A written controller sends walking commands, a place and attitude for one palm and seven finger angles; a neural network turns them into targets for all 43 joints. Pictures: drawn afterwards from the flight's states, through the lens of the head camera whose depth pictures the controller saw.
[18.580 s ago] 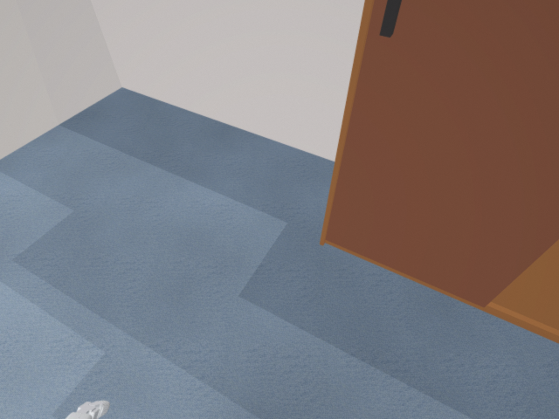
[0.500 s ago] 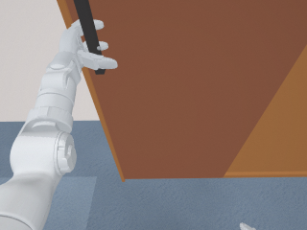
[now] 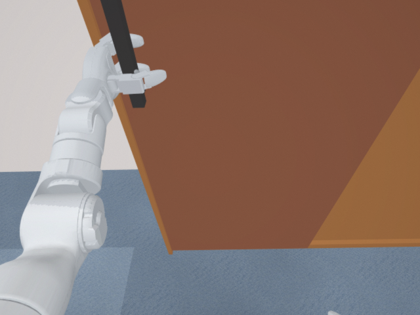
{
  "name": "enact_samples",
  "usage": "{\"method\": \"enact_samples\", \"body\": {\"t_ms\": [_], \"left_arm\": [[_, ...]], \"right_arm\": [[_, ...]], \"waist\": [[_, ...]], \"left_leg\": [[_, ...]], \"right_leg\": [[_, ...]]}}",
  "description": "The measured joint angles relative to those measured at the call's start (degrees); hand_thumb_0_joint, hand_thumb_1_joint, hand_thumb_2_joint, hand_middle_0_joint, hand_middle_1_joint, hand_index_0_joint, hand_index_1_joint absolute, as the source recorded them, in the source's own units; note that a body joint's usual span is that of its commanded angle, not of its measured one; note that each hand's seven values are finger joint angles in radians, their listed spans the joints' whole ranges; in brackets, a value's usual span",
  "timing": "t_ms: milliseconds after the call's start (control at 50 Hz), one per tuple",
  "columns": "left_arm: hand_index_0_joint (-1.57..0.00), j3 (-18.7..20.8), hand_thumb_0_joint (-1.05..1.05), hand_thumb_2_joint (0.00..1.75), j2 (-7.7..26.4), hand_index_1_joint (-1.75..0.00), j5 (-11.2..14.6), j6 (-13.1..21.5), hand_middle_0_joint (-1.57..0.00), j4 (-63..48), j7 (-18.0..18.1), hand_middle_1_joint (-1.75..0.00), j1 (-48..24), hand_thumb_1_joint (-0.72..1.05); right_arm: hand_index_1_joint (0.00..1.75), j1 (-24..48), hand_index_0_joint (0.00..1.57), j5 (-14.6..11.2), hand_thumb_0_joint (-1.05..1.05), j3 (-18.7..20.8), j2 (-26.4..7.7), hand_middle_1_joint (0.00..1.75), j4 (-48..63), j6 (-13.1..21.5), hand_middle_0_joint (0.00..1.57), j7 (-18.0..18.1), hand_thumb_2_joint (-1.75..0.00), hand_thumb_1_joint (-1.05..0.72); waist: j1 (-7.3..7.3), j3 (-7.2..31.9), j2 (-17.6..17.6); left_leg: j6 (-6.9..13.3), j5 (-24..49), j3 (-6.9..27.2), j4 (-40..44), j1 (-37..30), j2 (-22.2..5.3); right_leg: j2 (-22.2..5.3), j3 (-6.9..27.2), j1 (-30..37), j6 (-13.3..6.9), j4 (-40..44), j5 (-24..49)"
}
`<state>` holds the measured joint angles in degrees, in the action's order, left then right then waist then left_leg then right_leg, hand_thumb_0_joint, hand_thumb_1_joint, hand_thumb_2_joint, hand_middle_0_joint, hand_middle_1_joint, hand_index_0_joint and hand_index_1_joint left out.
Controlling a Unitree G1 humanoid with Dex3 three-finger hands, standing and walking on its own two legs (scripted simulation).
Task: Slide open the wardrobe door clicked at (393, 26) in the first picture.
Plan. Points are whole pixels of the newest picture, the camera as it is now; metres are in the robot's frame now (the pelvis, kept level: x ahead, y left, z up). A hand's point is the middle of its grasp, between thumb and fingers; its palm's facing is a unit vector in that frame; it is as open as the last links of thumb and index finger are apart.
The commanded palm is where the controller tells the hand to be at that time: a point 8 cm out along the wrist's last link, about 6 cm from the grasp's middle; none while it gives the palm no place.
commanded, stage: grip the handle and tug to test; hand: left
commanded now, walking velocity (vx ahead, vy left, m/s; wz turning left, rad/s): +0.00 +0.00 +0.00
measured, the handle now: (128, 50) +0.52 +0.16 +0.27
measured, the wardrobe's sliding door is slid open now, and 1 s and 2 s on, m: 0.00 0.00 0.00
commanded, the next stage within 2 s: tug the door sideways, standing still in 1.02 s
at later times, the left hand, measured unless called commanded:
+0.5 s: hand (136, 71) +0.47 +0.14 +0.25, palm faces +0.03 -1.00 +0.00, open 6.0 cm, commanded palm +0.44 +0.19 +0.25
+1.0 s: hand (136, 72) +0.47 +0.14 +0.25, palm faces +0.03 -1.00 -0.01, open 6.0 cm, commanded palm +0.42 +0.19 +0.25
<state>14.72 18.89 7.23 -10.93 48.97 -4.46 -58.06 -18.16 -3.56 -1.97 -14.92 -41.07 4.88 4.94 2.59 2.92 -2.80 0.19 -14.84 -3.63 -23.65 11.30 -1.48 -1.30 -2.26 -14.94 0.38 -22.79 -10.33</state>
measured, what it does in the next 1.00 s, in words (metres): stands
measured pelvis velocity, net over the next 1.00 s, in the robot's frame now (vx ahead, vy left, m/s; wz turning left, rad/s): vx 0.01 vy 0.00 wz -0.01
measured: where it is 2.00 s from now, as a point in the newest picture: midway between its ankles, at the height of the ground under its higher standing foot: outside the picture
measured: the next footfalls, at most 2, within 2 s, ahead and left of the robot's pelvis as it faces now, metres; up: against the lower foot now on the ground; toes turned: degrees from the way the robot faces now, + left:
none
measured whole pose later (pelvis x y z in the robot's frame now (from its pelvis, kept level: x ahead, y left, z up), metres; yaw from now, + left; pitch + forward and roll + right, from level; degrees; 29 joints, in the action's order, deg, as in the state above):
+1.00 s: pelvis +0.01 +0.00 +0.00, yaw +0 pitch +2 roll +0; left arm 14.5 18.4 8.0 -13.9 41.6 -3.5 -53.9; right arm -16.5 -3.8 -2.3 -14.6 -39.4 2.8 4.7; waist 2.3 3.0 -3.0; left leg 0.1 -15.0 -3.9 -22.6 9.7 -1.7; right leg -1.0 -1.9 -13.7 0.3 -22.3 -10.6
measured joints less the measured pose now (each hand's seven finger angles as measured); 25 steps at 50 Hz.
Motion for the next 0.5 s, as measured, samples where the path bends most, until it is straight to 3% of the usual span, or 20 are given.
{"method": "enact_samples", "body": {"t_ms": [280, 500], "left_arm": [[-0.37, -0.83, 0.0, 0.8, -0.46, -1.33, 0.2, -1.35, -0.38, -0.47, 0.0, -1.33, -0.49, 0.67], [-0.36, -1.34, 0.0, 0.81, -0.82, -1.35, 0.46, -1.37, -0.37, -0.78, 0.37, -1.36, -0.48, 0.68]], "right_arm": [[0.3, 2.84, 0.2, 0.1, 0.01, -0.53, 0.44, 0.3, 1.46, -1.28, 0.2, 0.28, -0.9, -0.91], [0.3, 1.53, 0.2, -0.01, 0.01, -0.31, 0.27, 0.3, 0.73, -2.03, 0.2, 0.43, -0.9, -0.91]], "waist": [[-0.62, 0.09, 0.31], [-0.75, -0.15, 0.17]], "left_leg": [[-0.08, -0.04, 0.52, 0.15, -0.37, 0.08], [-0.12, -0.15, 0.77, 0.07, -0.55, 0.09]], "right_leg": [[-0.1, -0.5, 0.52, -0.06, 0.02, -0.3], [-0.13, -0.74, 0.82, -0.09, -0.02, -0.48]]}}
